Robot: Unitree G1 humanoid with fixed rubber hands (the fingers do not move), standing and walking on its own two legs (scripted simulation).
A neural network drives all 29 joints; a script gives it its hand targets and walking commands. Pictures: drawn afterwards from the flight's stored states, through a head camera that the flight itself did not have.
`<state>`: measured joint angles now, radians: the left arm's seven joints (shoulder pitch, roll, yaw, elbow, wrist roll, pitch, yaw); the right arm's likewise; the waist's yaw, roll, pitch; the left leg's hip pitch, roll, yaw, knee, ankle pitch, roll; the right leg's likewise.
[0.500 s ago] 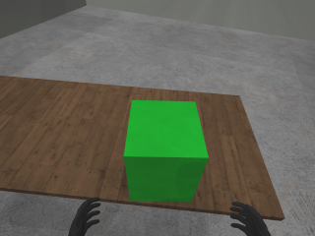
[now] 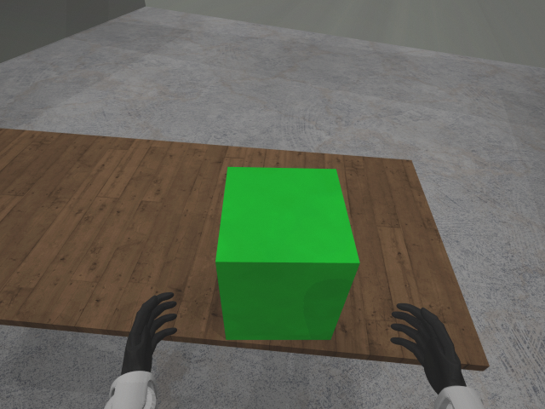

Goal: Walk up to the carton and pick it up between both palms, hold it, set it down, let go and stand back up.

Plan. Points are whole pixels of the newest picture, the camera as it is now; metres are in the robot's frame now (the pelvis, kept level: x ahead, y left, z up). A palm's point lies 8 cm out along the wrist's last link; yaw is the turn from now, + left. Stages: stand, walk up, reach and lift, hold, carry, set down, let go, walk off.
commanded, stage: reach and lift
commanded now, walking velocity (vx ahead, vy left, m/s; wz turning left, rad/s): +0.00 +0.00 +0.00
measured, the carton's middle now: (280, 255) +0.41 +0.02 -0.02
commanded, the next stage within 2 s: none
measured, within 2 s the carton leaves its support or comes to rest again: neither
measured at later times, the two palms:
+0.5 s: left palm (144, 296) +0.26 +0.20 +0.06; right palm (444, 307) +0.28 -0.21 +0.06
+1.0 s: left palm (137, 232) +0.32 +0.22 +0.12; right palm (411, 217) +0.39 -0.17 +0.12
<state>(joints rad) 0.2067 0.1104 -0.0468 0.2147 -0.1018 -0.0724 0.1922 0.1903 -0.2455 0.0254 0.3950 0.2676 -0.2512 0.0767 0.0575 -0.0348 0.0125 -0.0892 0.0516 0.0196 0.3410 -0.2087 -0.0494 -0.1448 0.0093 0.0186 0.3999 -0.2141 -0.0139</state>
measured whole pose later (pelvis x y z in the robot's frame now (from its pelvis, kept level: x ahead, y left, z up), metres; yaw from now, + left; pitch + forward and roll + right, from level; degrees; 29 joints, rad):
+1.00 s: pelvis -0.01 -0.01 +0.00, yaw +0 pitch +3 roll +0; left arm -0.41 0.17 0.18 0.03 -0.12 0.61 0.13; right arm -0.55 -0.33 0.03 0.42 0.35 0.25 -0.05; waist 0.08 -0.03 0.01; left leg -0.20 0.08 0.01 0.32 -0.16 -0.07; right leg -0.25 0.04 0.01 0.36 -0.16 -0.03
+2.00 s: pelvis +0.00 +0.00 +0.00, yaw +1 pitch +13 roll -1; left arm -0.58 0.08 0.21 0.70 -0.02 0.05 0.09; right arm -0.75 -0.22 0.01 0.96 0.24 -0.08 -0.05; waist 0.09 -0.02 -0.07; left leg -0.43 0.07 -0.02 0.39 -0.18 -0.06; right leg -0.43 0.03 -0.02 0.34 -0.14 -0.02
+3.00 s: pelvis -0.01 +0.00 -0.01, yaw +2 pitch +17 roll +0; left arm -0.70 -0.10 0.48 1.08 0.24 -0.42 0.11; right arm -0.82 -0.05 -0.40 1.17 -0.32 -0.36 -0.10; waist 0.08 0.03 -0.12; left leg -0.55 0.05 -0.02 0.44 -0.18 -0.05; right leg -0.56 0.01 -0.02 0.43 -0.17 -0.01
